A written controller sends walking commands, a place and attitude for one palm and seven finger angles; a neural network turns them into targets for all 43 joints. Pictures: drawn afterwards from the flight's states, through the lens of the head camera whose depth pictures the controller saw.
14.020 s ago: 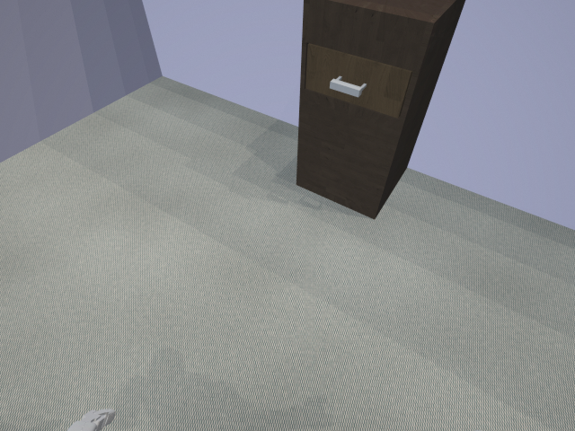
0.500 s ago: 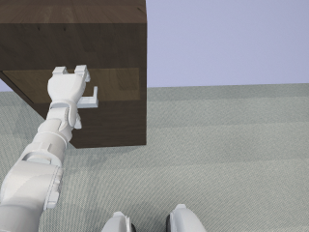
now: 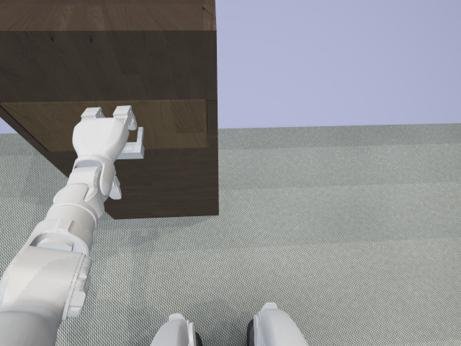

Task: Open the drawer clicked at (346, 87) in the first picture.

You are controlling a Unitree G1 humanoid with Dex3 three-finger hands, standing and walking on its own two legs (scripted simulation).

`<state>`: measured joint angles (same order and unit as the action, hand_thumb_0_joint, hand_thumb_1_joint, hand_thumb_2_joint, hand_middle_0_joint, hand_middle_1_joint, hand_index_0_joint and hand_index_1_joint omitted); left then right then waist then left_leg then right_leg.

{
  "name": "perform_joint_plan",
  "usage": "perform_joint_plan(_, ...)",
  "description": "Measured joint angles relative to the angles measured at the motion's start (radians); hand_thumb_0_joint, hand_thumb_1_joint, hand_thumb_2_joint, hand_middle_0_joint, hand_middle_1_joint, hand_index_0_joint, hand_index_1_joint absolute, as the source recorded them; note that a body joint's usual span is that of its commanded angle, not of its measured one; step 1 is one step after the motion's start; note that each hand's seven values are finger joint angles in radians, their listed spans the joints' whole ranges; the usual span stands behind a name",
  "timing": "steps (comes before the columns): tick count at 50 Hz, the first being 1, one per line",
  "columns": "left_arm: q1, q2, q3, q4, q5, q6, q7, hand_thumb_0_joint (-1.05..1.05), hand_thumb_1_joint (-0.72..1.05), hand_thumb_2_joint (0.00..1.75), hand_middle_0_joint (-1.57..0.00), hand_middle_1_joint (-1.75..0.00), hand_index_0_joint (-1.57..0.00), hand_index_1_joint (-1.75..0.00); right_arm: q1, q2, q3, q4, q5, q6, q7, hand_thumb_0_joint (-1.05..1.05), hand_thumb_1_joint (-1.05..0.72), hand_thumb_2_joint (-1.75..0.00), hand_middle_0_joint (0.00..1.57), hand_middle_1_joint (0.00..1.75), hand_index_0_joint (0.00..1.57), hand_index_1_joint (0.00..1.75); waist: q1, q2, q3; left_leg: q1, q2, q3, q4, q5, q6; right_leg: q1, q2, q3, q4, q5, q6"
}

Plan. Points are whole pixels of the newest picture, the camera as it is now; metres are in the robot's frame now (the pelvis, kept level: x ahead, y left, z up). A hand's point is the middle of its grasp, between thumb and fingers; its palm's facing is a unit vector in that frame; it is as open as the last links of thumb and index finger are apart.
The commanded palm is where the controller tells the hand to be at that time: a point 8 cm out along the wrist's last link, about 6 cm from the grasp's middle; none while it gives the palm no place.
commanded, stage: lower the fingers behind the handle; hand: left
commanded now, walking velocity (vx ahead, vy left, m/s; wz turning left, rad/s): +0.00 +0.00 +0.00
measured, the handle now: (116, 141) +0.53 +0.21 -0.07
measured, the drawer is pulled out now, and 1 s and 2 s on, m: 0.00 0.00 0.00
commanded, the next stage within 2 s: close the thumb around the handle in 1.32 s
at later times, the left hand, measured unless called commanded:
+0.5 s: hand (113, 160) +0.48 +0.21 -0.06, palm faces -0.06 -0.03 -1.00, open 13.8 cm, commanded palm +0.47 +0.20 -0.01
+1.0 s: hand (119, 167) +0.48 +0.21 -0.09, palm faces -0.05 -0.02 -1.00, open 13.8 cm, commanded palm +0.47 +0.20 -0.04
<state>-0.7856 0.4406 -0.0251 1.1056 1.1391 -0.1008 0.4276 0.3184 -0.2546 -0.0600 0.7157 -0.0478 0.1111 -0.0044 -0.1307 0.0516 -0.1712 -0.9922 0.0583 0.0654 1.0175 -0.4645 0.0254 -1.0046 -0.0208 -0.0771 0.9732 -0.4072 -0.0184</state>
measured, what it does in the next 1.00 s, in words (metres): lowers itself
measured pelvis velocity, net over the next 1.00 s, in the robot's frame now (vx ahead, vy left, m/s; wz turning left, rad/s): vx -0.02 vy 0.01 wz -0.01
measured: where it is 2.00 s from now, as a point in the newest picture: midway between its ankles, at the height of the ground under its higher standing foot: outside the picture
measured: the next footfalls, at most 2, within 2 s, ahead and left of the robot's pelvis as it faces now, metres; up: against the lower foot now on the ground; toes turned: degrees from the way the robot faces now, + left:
none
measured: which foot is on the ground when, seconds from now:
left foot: down 0.00-1.00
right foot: down 0.00-1.00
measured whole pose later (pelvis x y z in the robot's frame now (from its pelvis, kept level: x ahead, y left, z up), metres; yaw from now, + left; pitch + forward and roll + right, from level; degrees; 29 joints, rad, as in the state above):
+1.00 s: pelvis -0.02 +0.01 -0.05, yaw -1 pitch +31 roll -3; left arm -0.86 0.47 0.00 1.13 1.16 -0.07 0.49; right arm 0.29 -0.25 -0.04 0.73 -0.07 0.08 0.01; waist -0.16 0.07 -0.19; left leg -1.28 0.07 0.04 1.28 -0.54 0.04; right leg -1.28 -0.03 -0.09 1.21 -0.47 -0.01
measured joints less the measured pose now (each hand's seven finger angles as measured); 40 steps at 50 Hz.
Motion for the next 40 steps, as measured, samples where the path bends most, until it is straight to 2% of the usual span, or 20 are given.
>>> perform_joint_plan(3, 0.003, 0.01, 0.019, -0.004, 0.01, -0.016, 0.014, 0.0, -0.49, 0.3, -0.32, -1.2, -0.32, -1.2, -0.003, -0.002, 0.002, 0.002, -0.003, -0.001, -0.001, 0.0, -0.91, -0.9, 0.2, 0.3, 0.2, 0.3, -0.004, -0.001, -0.005, -0.025, 0.003, -0.001, 0.023, -0.008, 0.0, -0.026, 0.001, 0.0, 0.023, -0.007, -0.001)
perform_joint_plan(7, -0.013, 0.026, 0.02, 0.012, 0.017, -0.003, 0.036, 0.0, -0.49, 0.3, -0.32, -1.2, -0.32, -1.2, -0.008, -0.003, 0.002, 0.005, -0.003, -0.006, 0.002, 0.0, -0.91, -0.9, 0.2, 0.3, 0.2, 0.3, -0.008, 0.001, -0.004, -0.064, 0.003, -0.005, 0.055, -0.016, 0.0, -0.062, 0.0, -0.003, 0.052, -0.015, -0.002)
perform_joint_plan(11, -0.025, 0.035, 0.019, 0.017, 0.01, 0.011, 0.032, 0.0, -0.49, 0.3, -0.32, -1.2, -0.32, -1.2, -0.011, -0.001, 0.001, 0.008, -0.005, -0.01, 0.003, 0.0, -0.91, -0.9, 0.2, 0.3, 0.2, 0.3, -0.009, 0.002, -0.004, -0.093, 0.004, -0.008, 0.077, -0.02, 0.001, -0.089, -0.001, -0.005, 0.071, -0.018, -0.002)
perform_joint_plan(18, -0.034, 0.036, 0.021, 0.021, 0.007, -0.01, 0.014, 0.0, -0.49, 0.3, -0.32, -1.2, -0.32, -1.2, -0.01, 0.003, 0.01, 0.012, -0.006, -0.015, 0.002, 0.0, -0.91, -0.9, 0.2, 0.3, 0.2, 0.3, -0.014, 0.002, -0.006, -0.125, 0.005, -0.012, 0.106, -0.028, 0.004, -0.117, -0.001, -0.007, 0.094, -0.023, 0.0)
perform_joint_plan(22, -0.035, 0.043, 0.028, 0.015, 0.019, -0.02, 0.026, 0.0, -0.49, 0.3, -0.32, -1.2, -0.32, -1.2, -0.008, 0.003, 0.011, 0.008, -0.009, -0.018, 0.004, 0.0, -0.91, -0.9, 0.2, 0.3, 0.2, 0.3, -0.02, 0.004, -0.012, -0.153, 0.006, -0.013, 0.132, -0.036, 0.006, -0.144, -0.001, -0.008, 0.116, -0.029, 0.001)
perform_joint_plan(29, -0.048, 0.044, 0.026, 0.031, 0.02, 0.004, 0.046, 0.0, -0.49, 0.3, -0.32, -1.2, -0.32, -1.2, -0.013, 0.003, 0.013, 0.011, -0.011, -0.019, 0.011, 0.0, -0.91, -0.9, 0.2, 0.3, 0.2, 0.3, -0.022, 0.007, -0.011, -0.195, 0.007, -0.014, 0.171, -0.048, 0.011, -0.183, -0.002, -0.007, 0.151, -0.037, 0.005)
perform_joint_plan(40, -0.056, 0.037, 0.027, 0.017, 0.024, 0.002, 0.057, 0.0, -0.49, 0.3, -0.32, -1.2, -0.32, -1.21, -0.017, 0.005, 0.015, 0.014, -0.017, -0.026, 0.014, 0.0, -0.91, -0.9, 0.2, 0.3, 0.2, 0.3, -0.024, 0.011, -0.015, -0.248, 0.007, -0.018, 0.221, -0.062, 0.015, -0.233, -0.005, -0.008, 0.195, -0.048, 0.007)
